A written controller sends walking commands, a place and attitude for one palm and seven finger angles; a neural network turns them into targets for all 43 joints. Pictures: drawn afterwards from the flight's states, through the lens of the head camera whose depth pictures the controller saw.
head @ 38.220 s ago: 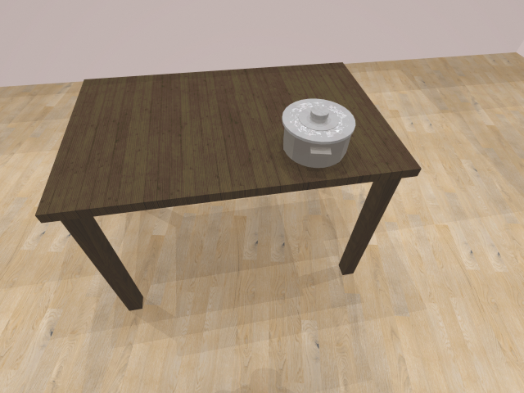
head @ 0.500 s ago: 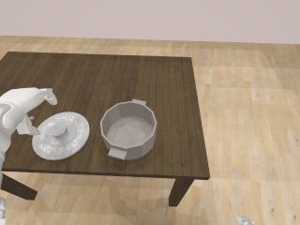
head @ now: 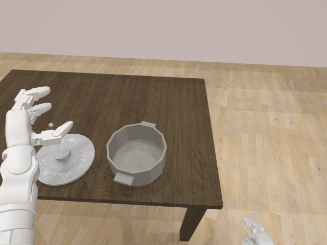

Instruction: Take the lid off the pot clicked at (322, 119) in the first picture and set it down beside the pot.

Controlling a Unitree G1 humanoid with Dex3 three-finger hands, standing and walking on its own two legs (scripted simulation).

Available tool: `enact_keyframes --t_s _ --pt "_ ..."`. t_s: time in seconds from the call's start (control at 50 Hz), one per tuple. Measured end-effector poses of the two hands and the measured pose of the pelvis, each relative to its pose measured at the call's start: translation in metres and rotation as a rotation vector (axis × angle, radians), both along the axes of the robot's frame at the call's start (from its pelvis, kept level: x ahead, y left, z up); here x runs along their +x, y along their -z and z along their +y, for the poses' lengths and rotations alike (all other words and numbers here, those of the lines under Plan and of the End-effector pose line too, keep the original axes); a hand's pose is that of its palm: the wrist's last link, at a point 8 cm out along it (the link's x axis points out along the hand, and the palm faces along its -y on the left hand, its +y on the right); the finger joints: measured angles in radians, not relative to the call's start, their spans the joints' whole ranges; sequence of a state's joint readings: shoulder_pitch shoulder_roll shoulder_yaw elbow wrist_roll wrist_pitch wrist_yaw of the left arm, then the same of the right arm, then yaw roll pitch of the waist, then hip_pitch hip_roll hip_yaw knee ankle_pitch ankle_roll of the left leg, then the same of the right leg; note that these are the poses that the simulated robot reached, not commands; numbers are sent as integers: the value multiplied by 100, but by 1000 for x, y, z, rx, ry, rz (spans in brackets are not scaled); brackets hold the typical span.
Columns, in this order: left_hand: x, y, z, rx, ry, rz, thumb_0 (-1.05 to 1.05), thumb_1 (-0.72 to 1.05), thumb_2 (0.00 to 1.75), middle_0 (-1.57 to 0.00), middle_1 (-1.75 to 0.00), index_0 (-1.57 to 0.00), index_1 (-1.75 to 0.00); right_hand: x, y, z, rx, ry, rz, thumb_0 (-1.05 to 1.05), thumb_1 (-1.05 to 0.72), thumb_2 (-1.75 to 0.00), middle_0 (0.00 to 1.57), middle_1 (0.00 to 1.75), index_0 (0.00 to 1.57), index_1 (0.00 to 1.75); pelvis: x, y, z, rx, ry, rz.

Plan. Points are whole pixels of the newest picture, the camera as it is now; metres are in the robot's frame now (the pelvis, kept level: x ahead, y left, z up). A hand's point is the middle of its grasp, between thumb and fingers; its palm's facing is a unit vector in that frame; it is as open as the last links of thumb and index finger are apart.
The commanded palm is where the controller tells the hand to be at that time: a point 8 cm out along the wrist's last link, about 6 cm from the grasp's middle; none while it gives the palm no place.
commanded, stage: draw the hand back to the body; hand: left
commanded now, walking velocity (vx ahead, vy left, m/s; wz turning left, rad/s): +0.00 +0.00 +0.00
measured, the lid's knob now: (62, 153) +0.39 +0.36 -0.09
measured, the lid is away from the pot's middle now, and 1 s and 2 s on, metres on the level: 0.25 0.25 0.25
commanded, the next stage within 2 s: step back with the hand held close in 1.40 s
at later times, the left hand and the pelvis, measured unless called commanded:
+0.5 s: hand (54, 148) +0.27 +0.24 +0.14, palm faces +0.48 -0.82 -0.32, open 8.2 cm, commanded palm +0.21 +0.28 +0.15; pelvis +0.00 -0.05 +0.00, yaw +1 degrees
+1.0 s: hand (50, 177) +0.20 +0.22 +0.15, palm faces +0.43 -0.83 -0.35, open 7.4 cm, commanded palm +0.14 +0.25 +0.17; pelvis -0.01 -0.04 +0.00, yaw +1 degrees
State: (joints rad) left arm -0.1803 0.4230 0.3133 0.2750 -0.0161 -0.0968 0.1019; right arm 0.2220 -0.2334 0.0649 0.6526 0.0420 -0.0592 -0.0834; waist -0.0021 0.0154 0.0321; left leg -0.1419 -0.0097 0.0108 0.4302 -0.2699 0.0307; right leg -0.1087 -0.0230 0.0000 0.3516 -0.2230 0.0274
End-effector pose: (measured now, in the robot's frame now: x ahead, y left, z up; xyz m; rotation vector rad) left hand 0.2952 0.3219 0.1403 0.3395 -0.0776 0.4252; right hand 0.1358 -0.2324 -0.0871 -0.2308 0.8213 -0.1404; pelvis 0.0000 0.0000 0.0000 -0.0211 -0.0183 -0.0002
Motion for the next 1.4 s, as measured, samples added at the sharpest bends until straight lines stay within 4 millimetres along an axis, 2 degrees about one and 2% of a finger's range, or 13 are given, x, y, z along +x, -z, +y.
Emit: enact_keyframes --t_s 0.2,0.44,0.7,1.0,1.28,1.4 --pt "-31 -6 -17 16 -47 7 0 29 79 -32 -62 -32 -62 17 4 -29 -1 -7 -5 2 -90 -90 20 30 20 30 8 0 -20 6 -9 -12" --pt "-62 -11 -41 16 -70 -1 1 57 84 -27 -47 -27 -47 41 -3 -39 34 -38 -103 2 -90 -90 20 30 20 30 4 0 -43 11 -14 -37" --pt "-99 -15 -55 32 -66 -22 1 84 89 -22 -33 -22 -33 37 -4 -42 43 -50 -131 2 -90 -90 20 30 20 30 -5 0 -50 11 -15 -56" --pt "-135 -23 -67 75 5 -45 2 89 90 -21 -30 -21 -30 29 -8 -29 44 -54 -157 2 -90 -90 20 30 20 30 -12 1 -40 10 -10 -67" --pt "-167 -27 -70 92 41 -40 2 89 90 -21 -30 -21 -30 36 -16 -4 46 -90 -198 2 -90 -90 20 30 20 30 -14 1 -26 5 -9 -66" --pt "-172 -29 -65 97 31 -47 2 89 90 -21 -30 -21 -30 40 -18 5 45 -107 -205 2 -90 -90 20 30 20 30 -14 2 -21 4 -12 -68"
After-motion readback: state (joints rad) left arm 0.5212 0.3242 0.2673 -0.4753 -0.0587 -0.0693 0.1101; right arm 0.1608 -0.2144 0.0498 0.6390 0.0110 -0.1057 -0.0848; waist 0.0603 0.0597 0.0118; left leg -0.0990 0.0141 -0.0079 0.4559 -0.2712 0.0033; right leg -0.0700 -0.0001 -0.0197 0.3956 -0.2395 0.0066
